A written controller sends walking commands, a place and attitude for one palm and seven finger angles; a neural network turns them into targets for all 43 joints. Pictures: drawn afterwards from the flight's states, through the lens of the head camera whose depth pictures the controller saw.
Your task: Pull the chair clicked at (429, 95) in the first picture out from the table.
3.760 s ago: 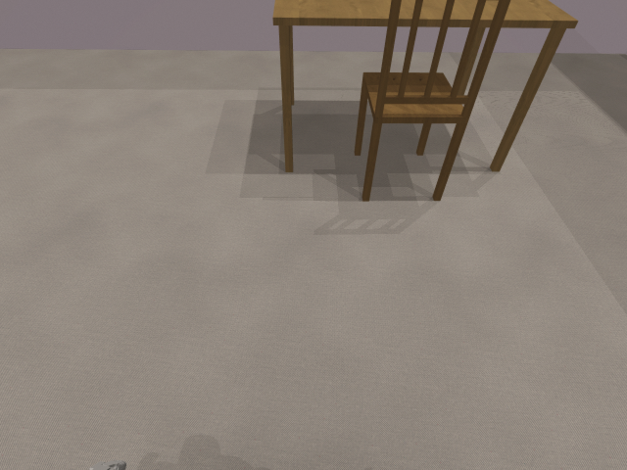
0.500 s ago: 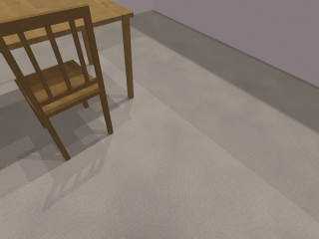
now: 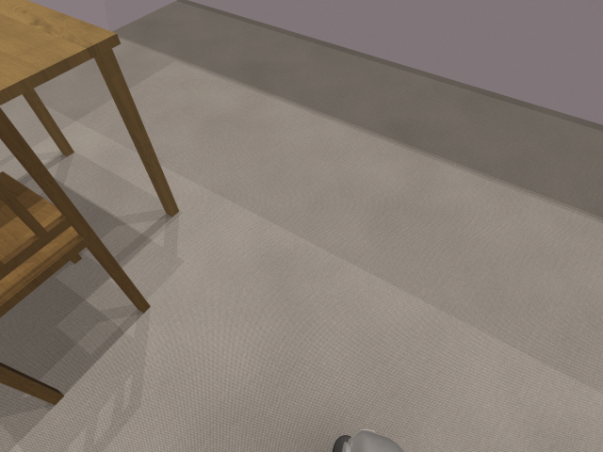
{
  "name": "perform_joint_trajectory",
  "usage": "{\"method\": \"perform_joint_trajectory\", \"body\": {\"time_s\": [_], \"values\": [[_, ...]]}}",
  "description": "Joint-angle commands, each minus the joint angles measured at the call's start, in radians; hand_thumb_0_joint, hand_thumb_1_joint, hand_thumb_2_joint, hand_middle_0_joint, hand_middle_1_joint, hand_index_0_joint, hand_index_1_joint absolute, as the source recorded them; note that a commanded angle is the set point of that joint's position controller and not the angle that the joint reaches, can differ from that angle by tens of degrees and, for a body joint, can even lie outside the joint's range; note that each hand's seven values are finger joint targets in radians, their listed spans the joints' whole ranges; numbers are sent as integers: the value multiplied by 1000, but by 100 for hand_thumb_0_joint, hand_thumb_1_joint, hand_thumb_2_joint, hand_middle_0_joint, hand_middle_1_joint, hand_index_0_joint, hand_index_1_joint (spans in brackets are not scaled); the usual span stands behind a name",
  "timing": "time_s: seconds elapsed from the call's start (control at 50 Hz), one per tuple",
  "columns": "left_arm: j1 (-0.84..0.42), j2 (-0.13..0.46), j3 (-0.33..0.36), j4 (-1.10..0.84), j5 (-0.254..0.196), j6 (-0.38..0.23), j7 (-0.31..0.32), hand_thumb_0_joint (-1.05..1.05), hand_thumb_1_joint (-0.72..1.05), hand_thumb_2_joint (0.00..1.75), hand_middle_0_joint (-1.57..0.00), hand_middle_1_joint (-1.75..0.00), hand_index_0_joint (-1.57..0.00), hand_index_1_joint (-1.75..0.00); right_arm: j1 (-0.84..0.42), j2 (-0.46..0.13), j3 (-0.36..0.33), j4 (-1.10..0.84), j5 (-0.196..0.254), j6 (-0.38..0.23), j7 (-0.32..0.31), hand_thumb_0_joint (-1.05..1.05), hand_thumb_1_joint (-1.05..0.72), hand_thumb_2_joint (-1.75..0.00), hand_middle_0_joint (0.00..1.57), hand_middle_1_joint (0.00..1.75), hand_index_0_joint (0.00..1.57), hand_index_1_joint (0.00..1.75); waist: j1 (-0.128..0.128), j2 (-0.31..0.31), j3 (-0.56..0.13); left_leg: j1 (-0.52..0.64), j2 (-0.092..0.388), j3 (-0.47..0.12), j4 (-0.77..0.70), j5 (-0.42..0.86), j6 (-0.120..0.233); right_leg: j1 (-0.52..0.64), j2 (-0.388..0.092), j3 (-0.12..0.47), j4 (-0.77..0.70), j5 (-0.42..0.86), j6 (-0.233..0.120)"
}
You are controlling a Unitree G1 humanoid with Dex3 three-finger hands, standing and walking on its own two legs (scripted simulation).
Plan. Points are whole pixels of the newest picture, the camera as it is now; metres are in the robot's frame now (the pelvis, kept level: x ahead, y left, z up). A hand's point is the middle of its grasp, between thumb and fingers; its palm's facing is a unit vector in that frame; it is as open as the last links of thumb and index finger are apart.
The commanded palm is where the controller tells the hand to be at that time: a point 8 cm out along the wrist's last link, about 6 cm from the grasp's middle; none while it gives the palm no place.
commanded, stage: walk to a spot facing it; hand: left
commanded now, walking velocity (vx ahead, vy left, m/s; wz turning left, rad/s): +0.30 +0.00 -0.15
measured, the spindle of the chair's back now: out of the picture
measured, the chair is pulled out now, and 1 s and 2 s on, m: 0.00 0.00 0.00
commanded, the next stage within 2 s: turn to face it in 0.08 s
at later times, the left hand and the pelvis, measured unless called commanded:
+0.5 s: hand (175, 414) +0.20 +0.21 -0.18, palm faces +0.15 -0.98 -0.14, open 7.3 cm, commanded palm none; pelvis +0.18 +0.03 +0.00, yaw +5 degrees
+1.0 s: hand (171, 358) +0.28 +0.22 -0.13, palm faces +0.36 -0.89 -0.28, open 7.4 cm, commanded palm none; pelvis +0.22 -0.02 +0.01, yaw +22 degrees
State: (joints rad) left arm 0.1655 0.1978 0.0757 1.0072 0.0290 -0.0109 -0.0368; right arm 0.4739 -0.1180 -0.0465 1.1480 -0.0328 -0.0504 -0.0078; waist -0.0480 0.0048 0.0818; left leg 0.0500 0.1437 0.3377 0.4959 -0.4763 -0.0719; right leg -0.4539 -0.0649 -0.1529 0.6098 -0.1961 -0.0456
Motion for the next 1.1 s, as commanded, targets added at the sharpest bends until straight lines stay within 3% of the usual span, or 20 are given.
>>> {"method": "perform_joint_trajectory", "body": {"time_s": [0.0,0.04,0.08,0.12,0.3,0.36,0.38,0.4,0.42,0.46,0.52,0.6,0.78,0.86,0.9,0.92,0.94,0.96,1.02,1.08], "values": [[439,272,58,76,-18,-47,33,0,90,90,-20,-30,-20,-30,-81,-101,-12,-137,34,-27,2,0,-90,-90,20,30,20,30,193,-246,-301,-659,-77,-157,840,-119,45,741,-377,654,-265,241,-228],[259,201,40,26,-17,-43,49,0,90,90,-20,-30,-20,-30,-158,-108,-18,-143,24,-17,-1,0,-90,-90,20,30,20,30,143,-134,-173,-705,15,-295,912,29,56,504,-351,566,-316,82,-212],[146,111,8,9,-11,-53,55,0,90,90,-20,-30,-20,-30,-148,-87,-11,-118,8,3,2,0,-90,-90,20,30,20,30,71,-47,-87,-607,54,-305,780,122,52,265,-268,366,-348,92,-144],[98,89,-3,11,-2,-60,57,0,90,90,-20,-30,-20,-30,-69,-63,-9,-94,6,24,5,0,-90,-90,20,30,20,30,14,-90,-82,-524,49,-283,652,134,38,167,-228,242,-366,129,-117],[108,105,-14,23,-8,-48,59,0,90,90,-20,-30,-20,-30,-240,-76,3,-161,17,30,22,0,-90,-90,20,30,20,30,50,-135,-19,-464,-25,-226,229,263,41,265,-219,62,-315,300,-61],[98,125,-2,7,-13,-26,68,0,90,90,-20,-30,-20,-30,-185,-128,-10,-163,11,33,24,0,-90,-90,20,30,20,30,14,-48,-49,-302,-42,-221,73,396,52,263,-208,-1,-124,293,-6],[124,111,2,-6,-18,-17,66,0,90,90,-20,-30,-20,-30,-130,-192,-25,-162,5,31,21,0,-90,-90,20,30,20,30,-2,101,-101,-182,13,-320,11,594,87,191,-150,-36,52,169,37],[158,71,-1,-31,-31,-10,63,0,90,90,-20,-30,-20,-30,-77,-290,-44,-175,-4,33,15,0,-90,-90,20,30,20,30,-12,337,-158,-69,218,-602,-68,858,211,29,-25,-78,283,-251,100],[115,81,-11,-66,-21,-3,67,0,90,90,-20,-30,-20,-30,-52,-318,-44,-171,5,43,4,0,-90,-90,20,30,20,30,-25,365,-180,-92,299,-754,-154,812,293,-21,16,32,507,-504,106],[31,82,3,-82,-14,3,63,0,90,90,-20,-30,-20,-30,-147,-288,-44,-202,7,44,-7,0,-90,-90,20,30,20,30,-6,178,-138,-178,242,-719,-185,548,284,-123,-28,137,623,-374,103],[61,80,13,-69,-12,13,52,0,90,90,-20,-30,-20,-30,-246,-235,-33,-242,10,35,-9,0,-90,-90,20,30,20,30,40,100,-144,-248,132,-552,-198,512,225,-70,-47,144,556,-218,118],[65,78,18,-87,-11,32,56,0,90,90,-20,-30,-20,-30,-239,-248,-46,-250,12,41,-4,0,-90,-90,20,30,20,30,35,85,-170,-220,106,-549,-209,465,234,-70,-38,140,481,-182,137],[-35,91,18,-171,-16,38,62,0,90,90,-20,-30,-20,-30,-219,-284,-75,-262,7,65,3,0,-90,-90,20,30,20,30,5,128,-139,-234,83,-684,-185,410,255,-31,8,153,288,-227,138],[12,97,11,-181,-23,34,67,0,90,90,-20,-30,-20,-30,-251,-297,-83,-284,5,76,6,0,-90,-90,20,30,20,30,26,154,-160,-296,51,-733,-148,455,242,115,49,150,107,-222,117],[82,117,15,-174,-27,25,72,0,90,90,-20,-30,-20,-30,-283,-290,-84,-300,13,82,10,0,-90,-90,20,30,20,30,64,140,-168,-389,2,-716,-87,423,195,288,51,140,-119,-93,107],[115,163,23,-173,-19,16,77,0,90,90,-20,-30,-20,-30,-291,-257,-83,-309,21,84,16,0,-90,-90,20,30,20,30,84,27,-170,-510,-58,-659,14,315,136,413,-38,217,-279,-72,80],[115,261,40,-186,-1,6,83,0,90,90,-20,-30,-20,-30,-262,-182,-70,-333,28,82,18,0,-90,-90,20,30,20,30,77,-272,-156,-710,-211,-444,267,37,38,499,-335,517,-395,-100,-27],[59,283,28,-213,-7,15,80,0,90,90,-20,-30,-20,-30,-268,-216,-75,-342,11,82,16,0,-90,-90,20,30,20,30,65,-238,-127,-687,-201,-402,487,-91,32,333,-452,518,-383,-9,-105],[-63,178,10,-232,-12,5,78,0,90,90,-20,-30,-20,-30,-253,-218,-77,-302,9,107,31,0,-90,-90,20,30,20,30,-2,-157,-39,-656,-124,-393,727,62,16,205,-290,291,-316,153,-66],[-5,171,4,-213,-7,-2,76,0,90,90,-20,-30,-20,-30,-275,-205,-62,-299,12,109,37,0,-90,-90,20,30,20,30,25,-187,-59,-639,-112,-338,681,81,-9,299,-257,161,-253,336,-62]]}}
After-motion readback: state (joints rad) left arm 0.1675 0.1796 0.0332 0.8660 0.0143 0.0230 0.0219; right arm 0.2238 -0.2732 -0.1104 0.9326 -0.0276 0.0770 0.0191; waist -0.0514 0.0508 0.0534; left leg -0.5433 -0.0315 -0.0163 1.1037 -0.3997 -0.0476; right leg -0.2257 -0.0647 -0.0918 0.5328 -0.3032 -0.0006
